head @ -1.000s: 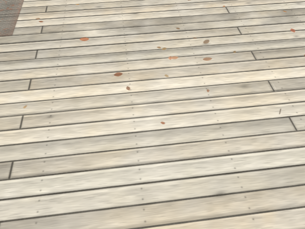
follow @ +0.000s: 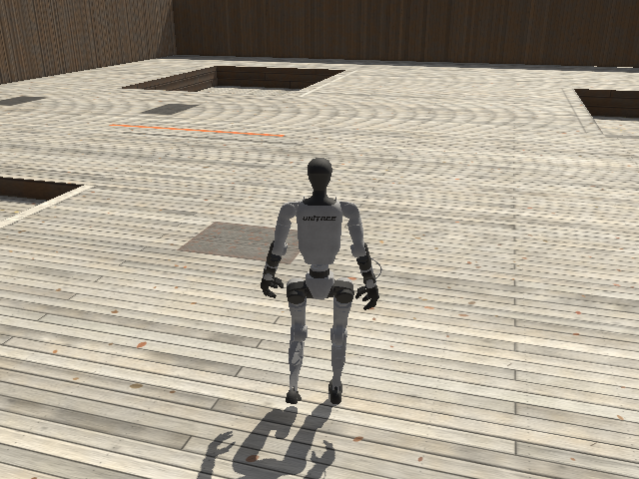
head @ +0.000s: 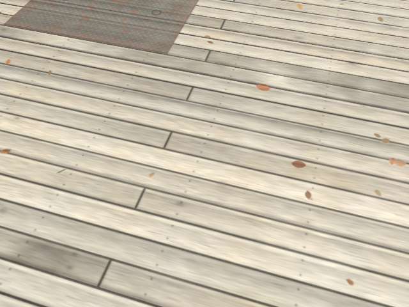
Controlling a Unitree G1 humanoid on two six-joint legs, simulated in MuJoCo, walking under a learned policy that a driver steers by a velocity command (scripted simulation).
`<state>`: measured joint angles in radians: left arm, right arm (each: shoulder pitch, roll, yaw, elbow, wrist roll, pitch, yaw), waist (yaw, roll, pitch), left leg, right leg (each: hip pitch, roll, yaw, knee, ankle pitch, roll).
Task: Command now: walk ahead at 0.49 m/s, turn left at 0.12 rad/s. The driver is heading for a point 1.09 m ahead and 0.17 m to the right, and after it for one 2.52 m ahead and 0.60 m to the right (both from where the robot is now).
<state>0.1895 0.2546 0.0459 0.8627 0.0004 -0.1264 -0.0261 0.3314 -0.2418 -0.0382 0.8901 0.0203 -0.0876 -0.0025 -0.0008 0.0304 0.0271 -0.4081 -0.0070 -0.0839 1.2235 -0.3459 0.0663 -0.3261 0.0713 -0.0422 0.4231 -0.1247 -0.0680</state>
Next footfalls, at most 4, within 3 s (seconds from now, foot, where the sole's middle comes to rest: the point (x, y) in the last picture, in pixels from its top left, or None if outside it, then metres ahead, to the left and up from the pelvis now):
0.38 left None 0.38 0.16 -0.77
0.92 right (259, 267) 0.61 -0.15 -0.77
1.50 left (232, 175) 0.99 -0.07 -0.77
1.94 right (281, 142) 1.16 -0.29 -0.77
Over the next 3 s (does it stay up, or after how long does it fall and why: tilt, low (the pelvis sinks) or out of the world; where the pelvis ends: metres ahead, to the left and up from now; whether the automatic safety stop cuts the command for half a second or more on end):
stays up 1.04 -0.18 0.00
